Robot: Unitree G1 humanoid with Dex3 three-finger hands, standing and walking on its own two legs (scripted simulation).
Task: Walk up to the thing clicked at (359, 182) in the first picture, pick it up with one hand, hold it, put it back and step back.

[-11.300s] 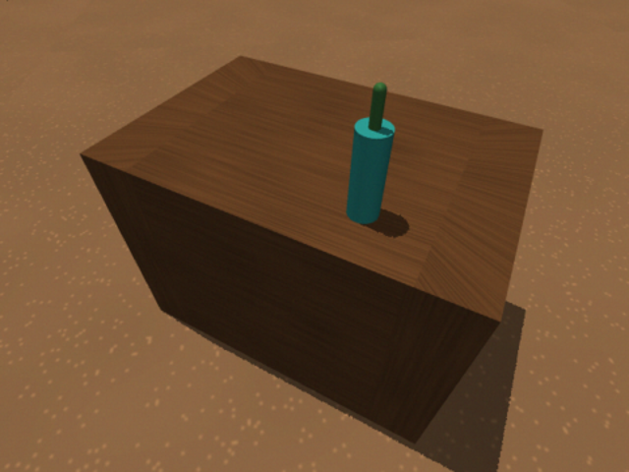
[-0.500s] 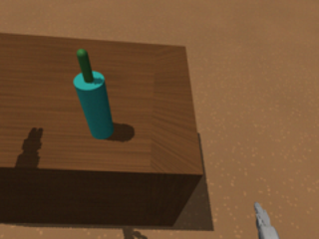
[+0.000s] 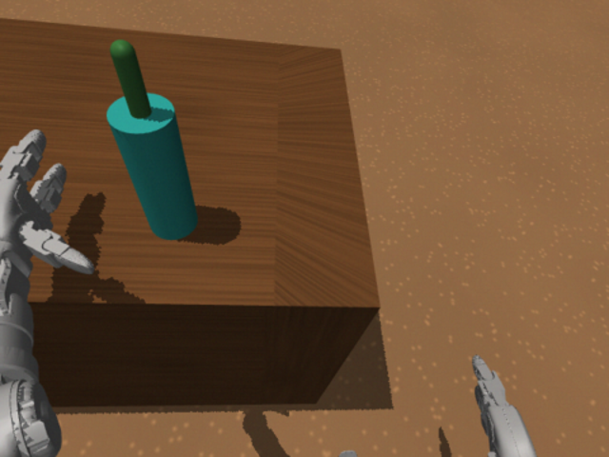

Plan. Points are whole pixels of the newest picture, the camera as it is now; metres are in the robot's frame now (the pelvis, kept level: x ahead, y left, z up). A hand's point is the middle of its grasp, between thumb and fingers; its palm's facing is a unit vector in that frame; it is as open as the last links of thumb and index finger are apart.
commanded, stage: close in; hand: left
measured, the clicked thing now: (153, 153) +0.49 +0.17 +0.12
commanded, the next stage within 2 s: close in 0.48 s
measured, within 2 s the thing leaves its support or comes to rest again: leaves its support in 1.64 s
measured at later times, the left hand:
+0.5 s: hand (136, 202) +0.46 +0.20 +0.06, palm faces +0.10 -0.99 +0.03, open 17.4 cm
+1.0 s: hand (161, 192) +0.48 +0.17 +0.06, palm faces +0.11 -0.99 +0.01, open 15.7 cm
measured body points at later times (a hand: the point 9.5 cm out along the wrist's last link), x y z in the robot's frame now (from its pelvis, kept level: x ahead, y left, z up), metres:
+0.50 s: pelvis +0.01 +0.00 -0.01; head +0.10 +0.01 +0.43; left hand +0.45 +0.25 +0.06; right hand +0.16 -0.26 -0.04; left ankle +0.01 +0.12 -0.69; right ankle +0.01 -0.15 -0.69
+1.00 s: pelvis +0.00 +0.00 -0.02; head +0.09 +0.01 +0.42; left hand +0.47 +0.22 +0.06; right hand +0.14 -0.27 -0.03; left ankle +0.01 +0.12 -0.69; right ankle +0.01 -0.15 -0.69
